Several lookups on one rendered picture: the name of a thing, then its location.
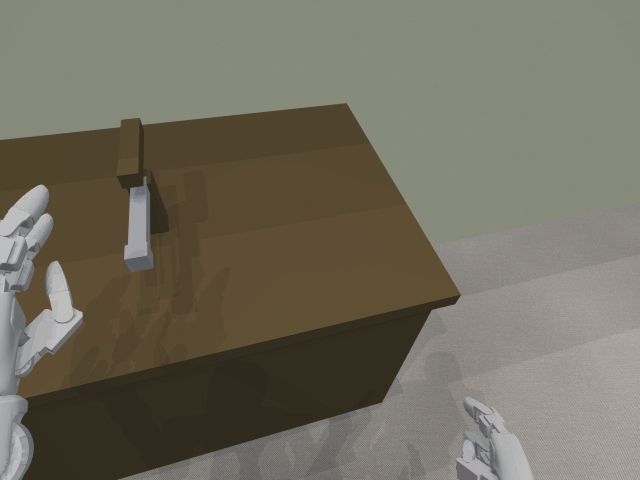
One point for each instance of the left robot hand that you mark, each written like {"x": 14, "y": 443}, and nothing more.
{"x": 23, "y": 232}

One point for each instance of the tap lever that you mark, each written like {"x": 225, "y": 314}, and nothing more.
{"x": 137, "y": 254}

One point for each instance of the robot left forearm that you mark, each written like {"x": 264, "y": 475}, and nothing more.
{"x": 16, "y": 442}

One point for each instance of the right robot hand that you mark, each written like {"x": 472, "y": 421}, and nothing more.
{"x": 503, "y": 458}

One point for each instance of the counter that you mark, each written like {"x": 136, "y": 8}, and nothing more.
{"x": 290, "y": 280}

